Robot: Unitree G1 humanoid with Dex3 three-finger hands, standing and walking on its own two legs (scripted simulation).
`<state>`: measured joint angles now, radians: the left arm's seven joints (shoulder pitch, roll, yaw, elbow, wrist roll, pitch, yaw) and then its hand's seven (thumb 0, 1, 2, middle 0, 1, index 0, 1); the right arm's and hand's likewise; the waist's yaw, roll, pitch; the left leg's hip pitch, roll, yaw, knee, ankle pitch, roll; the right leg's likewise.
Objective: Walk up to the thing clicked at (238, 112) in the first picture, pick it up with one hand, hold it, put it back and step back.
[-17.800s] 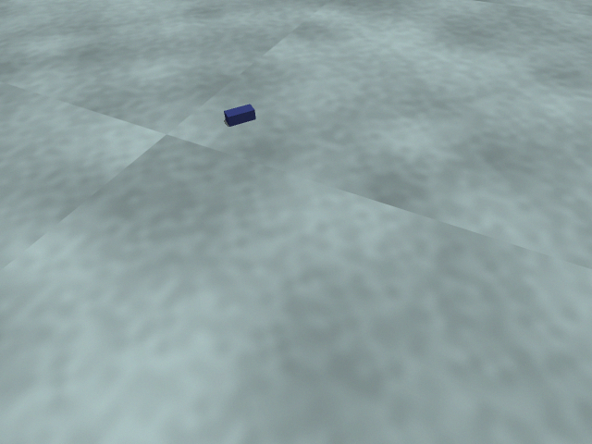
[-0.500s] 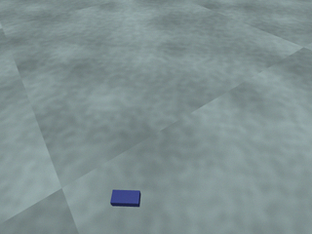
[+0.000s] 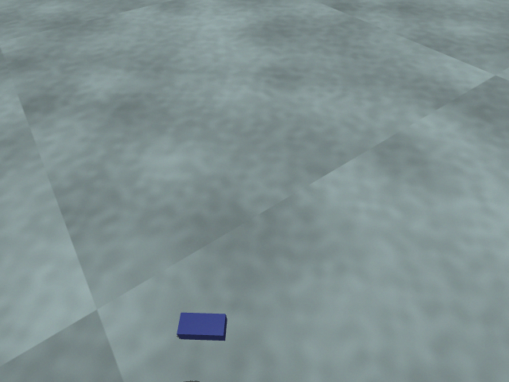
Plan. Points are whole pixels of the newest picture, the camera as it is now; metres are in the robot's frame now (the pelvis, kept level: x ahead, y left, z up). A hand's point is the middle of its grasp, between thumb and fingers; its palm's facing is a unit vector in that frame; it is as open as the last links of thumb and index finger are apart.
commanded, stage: stand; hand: left
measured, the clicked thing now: (202, 326) +0.43 +0.24 -0.75
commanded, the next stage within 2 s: walk up in 0.04 s
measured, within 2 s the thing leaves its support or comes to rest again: neither
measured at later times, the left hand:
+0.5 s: hand out of the picture +0.07 +0.31 -0.19, palm faces -0.03 -0.93 -0.36, open 7.3 cm
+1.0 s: hand out of the picture -0.06 +0.29 -0.15, palm faces -0.06 -0.91 -0.41, open 7.4 cm
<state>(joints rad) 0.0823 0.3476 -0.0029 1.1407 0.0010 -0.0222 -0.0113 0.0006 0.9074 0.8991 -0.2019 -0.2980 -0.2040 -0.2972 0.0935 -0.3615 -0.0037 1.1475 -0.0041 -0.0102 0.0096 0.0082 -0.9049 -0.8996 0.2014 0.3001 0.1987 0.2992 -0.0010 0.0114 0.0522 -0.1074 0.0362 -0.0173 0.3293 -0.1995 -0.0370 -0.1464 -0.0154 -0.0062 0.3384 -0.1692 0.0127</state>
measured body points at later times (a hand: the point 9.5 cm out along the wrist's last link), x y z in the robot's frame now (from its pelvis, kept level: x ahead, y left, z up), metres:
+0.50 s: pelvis -0.08 +0.05 -0.02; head +0.01 +0.08 +0.42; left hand +0.07 +0.36 -0.16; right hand -0.03 -0.27 -0.13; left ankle -0.08 +0.14 -0.75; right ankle -0.07 -0.10 -0.68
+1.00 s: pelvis -0.19 +0.03 -0.02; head -0.13 +0.01 +0.43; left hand -0.06 +0.33 -0.12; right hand -0.08 -0.30 -0.14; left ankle -0.22 +0.18 -0.67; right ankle -0.16 -0.09 -0.75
